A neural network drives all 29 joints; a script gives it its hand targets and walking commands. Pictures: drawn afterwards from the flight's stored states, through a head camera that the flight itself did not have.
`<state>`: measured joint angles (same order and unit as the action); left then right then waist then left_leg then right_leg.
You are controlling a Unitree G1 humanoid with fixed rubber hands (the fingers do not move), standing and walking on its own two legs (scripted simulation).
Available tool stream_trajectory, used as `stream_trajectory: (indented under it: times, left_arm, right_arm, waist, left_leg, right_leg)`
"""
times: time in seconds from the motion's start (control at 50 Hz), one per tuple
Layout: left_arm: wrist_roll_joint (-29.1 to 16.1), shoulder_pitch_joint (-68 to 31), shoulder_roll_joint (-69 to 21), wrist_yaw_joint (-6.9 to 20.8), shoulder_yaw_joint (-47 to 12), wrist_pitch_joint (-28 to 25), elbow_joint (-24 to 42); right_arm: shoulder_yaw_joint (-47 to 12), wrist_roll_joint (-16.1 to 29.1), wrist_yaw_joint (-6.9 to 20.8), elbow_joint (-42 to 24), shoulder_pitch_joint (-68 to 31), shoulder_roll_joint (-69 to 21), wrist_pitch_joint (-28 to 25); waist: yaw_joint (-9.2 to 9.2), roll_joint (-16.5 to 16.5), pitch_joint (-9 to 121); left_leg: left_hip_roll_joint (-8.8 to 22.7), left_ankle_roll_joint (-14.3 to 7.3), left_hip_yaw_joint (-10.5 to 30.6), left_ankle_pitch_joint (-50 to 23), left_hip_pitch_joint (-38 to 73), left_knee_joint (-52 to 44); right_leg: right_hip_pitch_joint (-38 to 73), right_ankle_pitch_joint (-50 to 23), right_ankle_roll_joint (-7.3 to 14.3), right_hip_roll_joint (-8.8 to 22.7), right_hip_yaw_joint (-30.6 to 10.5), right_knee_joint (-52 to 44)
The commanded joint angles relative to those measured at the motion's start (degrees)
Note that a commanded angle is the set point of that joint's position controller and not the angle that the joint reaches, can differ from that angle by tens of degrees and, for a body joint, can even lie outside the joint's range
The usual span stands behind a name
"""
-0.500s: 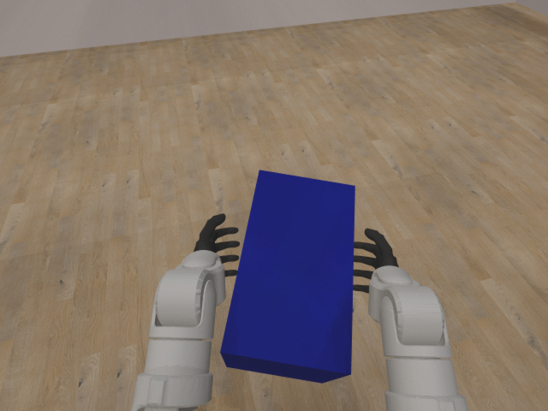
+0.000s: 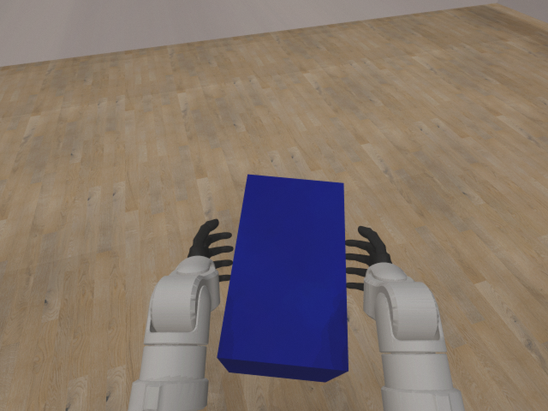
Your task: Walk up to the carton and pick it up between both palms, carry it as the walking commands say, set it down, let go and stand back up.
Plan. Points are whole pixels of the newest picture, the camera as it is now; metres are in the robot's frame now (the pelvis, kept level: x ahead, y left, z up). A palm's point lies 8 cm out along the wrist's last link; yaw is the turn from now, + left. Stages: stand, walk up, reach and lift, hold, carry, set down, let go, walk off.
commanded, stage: carry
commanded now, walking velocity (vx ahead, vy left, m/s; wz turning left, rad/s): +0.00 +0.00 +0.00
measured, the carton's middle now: (286, 277) +0.34 +0.00 -0.02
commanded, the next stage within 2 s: none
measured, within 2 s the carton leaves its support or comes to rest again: neither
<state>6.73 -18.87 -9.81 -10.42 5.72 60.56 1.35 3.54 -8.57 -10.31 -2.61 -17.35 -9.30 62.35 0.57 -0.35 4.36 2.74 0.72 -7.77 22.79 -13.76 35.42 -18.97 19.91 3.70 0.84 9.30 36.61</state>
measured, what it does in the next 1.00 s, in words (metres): shifts its weight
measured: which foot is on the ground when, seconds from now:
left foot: down 0.00-1.00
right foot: down 0.00-1.00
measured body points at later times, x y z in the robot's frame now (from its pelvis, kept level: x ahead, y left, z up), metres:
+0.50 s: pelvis -0.05 +0.00 +0.00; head -0.09 -0.01 +0.45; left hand +0.26 +0.12 +0.06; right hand +0.25 -0.13 +0.06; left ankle -0.08 +0.11 -0.73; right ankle -0.02 -0.07 -0.73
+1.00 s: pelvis -0.10 -0.01 +0.00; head -0.13 -0.02 +0.45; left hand +0.21 +0.12 +0.06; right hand +0.21 -0.13 +0.06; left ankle -0.08 +0.11 -0.73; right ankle -0.02 -0.07 -0.73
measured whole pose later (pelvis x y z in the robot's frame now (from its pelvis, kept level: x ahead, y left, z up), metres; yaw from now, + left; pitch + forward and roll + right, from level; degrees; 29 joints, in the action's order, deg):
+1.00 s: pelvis -0.10 -0.01 +0.00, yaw +2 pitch +0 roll +1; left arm 8.8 -18.3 -9.6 -8.1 6.8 54.4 -7.9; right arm 5.7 -10.8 -7.7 7.1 -17.4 -9.3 55.6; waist 0.4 -0.5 4.8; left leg 2.4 0.0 -6.4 14.5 -17.0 31.8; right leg -20.2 10.4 5.5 1.3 11.7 30.1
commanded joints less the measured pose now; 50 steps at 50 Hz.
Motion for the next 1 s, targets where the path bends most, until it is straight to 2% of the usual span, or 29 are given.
stream_trajectory:
  times: [0.0, 0.06, 0.08, 0.1, 0.12, 0.16, 0.18, 0.22, 0.24, 0.26, 0.32, 0.48, 0.64, 0.78, 0.98]
  left_arm:
    - [-18.54, -24.02, -55.75, 14.64, -30.80, -3.26, 5.56]
    - [-19.54, -24.80, -57.28, 14.75, -32.33, -2.67, 7.00]
    - [-19.07, -24.75, -57.21, 14.79, -32.10, -2.50, 5.97]
    - [-18.19, -24.58, -56.73, 14.89, -31.30, -2.66, 4.14]
    - [-17.69, -24.46, -56.21, 15.04, -30.74, -3.08, 3.01]
    - [-16.82, -24.53, -55.20, 15.35, -29.17, -4.45, 0.78]
    - [-17.47, -25.15, -55.55, 15.44, -29.68, -4.99, 1.84]
    - [-20.61, -27.84, -57.94, 15.47, -33.26, -4.00, 7.62]
    - [-20.51, -28.34, -58.29, 15.45, -33.03, -3.28, 6.88]
    - [-19.23, -27.70, -57.86, 15.43, -31.53, -3.15, 3.78]
    - [-17.69, -26.99, -56.61, 15.45, -30.26, -4.05, 1.57]
    - [-14.55, -29.99, -57.89, 16.12, -26.54, -7.81, -4.38]
    - [-12.84, -30.40, -58.52, 16.62, -24.58, -11.34, -7.51]
    - [-14.46, -30.02, -58.94, 16.77, -26.78, -11.02, -4.31]
    - [-17.15, -28.90, -58.55, 16.53, -30.33, -7.25, 0.85]
  right_arm:
    - [-30.94, 21.56, 14.69, -8.31, -30.13, -55.07, -5.91]
    - [-32.14, 22.54, 14.66, -9.66, -30.81, -55.96, -5.36]
    - [-31.53, 21.82, 14.67, -8.18, -30.23, -55.84, -5.20]
    - [-30.31, 20.46, 14.68, -5.72, -29.13, -55.38, -5.40]
    - [-29.45, 19.42, 14.69, -4.07, -28.17, -54.88, -5.85]
    - [-28.17, 17.93, 14.74, -2.13, -28.02, -53.95, -7.23]
    - [-29.10, 18.64, 14.78, -3.87, -29.36, -54.28, -7.76]
    - [-33.18, 22.71, 14.91, -11.07, -33.89, -56.37, -6.64]
    - [-32.79, 22.80, 14.94, -10.53, -34.56, -56.63, -5.92]
    - [-30.91, 21.45, 14.95, -7.20, -33.67, -56.17, -5.78]
    - [-28.96, 19.65, 15.19, -3.60, -31.84, -55.56, -6.45]
    - [-25.64, 17.84, 16.68, 3.04, -36.15, -57.45, -9.80]
    - [-23.66, 16.28, 17.50, 7.06, -37.08, -57.98, -13.25]
    - [-25.28, 17.03, 17.28, 4.14, -36.02, -57.79, -13.11]
    - [-28.20, 18.86, 16.68, -0.93, -33.78, -57.43, -9.40]
  waist:
    - [-0.48, 2.33, 25.78]
    - [-0.44, -2.31, 24.73]
    - [-0.43, -3.24, 24.50]
    - [-0.40, -3.53, 24.32]
    - [-0.34, -2.73, 24.19]
    - [-0.19, 1.16, 23.97]
    - [-0.11, 2.85, 23.81]
    - [0.05, 2.92, 22.88]
    - [0.10, 2.05, 22.52]
    - [0.12, 1.22, 22.19]
    - [0.12, 0.09, 21.33]
    - [0.16, 0.77, 16.66]
    - [0.11, 0.89, 16.32]
    - [0.03, 1.22, 17.89]
    - [-0.09, 1.52, 19.56]
  left_leg:
    - [3.32, 0.07, 2.97, -32.01, 6.17, -4.13]
    - [5.49, -0.71, 3.71, -47.85, 12.01, -1.80]
    - [6.20, -1.08, 4.02, -50.34, 12.65, -1.48]
    - [6.71, -1.37, 4.33, -49.52, 11.71, -1.35]
    - [6.70, -1.30, 4.43, -45.30, 9.60, -1.34]
    - [5.51, -0.55, 3.98, -32.35, 5.10, -1.13]
    - [5.11, -0.25, 4.07, -27.90, 4.32, -1.99]
    - [5.38, -0.54, 4.39, -26.19, 5.29, -3.52]
    - [5.66, -0.92, 4.57, -26.28, 5.54, -3.55]
    - [5.91, -1.17, 4.79, -25.98, 5.49, -3.62]
    - [6.26, -1.47, 5.67, -23.93, 4.69, -4.77]
    - [5.90, -1.84, 7.18, -11.03, 1.57, -7.94]
    - [5.30, -2.13, 7.45, -6.82, 0.49, -8.60]
    - [4.74, -2.33, 7.19, -6.35, 0.84, -8.20]
    - [4.31, -2.47, 6.88, -6.88, 1.18, -8.02]
  right_leg:
    - [17.74, -55.56, 1.03, 9.05, -7.58, 0.27]
    - [11.01, -41.33, -0.35, 6.74, -5.68, -0.14]
    - [9.96, -37.09, -0.66, 6.16, -5.36, -1.46]
    - [10.49, -34.82, -0.78, 6.14, -5.54, -2.80]
    - [12.27, -36.37, -0.55, 6.77, -6.17, -3.20]
    - [16.21, -47.42, 0.56, 9.04, -8.10, -2.42]
    - [16.58, -49.90, 1.06, 9.86, -8.51, -2.11]
    - [13.73, -43.59, 0.76, 9.48, -8.03, -2.24]
    - [12.58, -38.78, 0.44, 9.05, -7.80, -2.54]
    - [11.94, -34.92, 0.29, 8.82, -7.78, -3.04]
    - [10.59, -27.77, 0.21, 8.73, -8.19, -4.04]
    - [7.50, -15.05, 0.83, 9.45, -9.87, -9.45]
    - [6.90, -9.72, 0.79, 9.89, -10.44, -12.84]
    - [6.75, -8.01, 0.38, 10.35, -10.63, -15.02]
    - [6.10, -6.42, -0.16, 10.91, -10.63, -16.81]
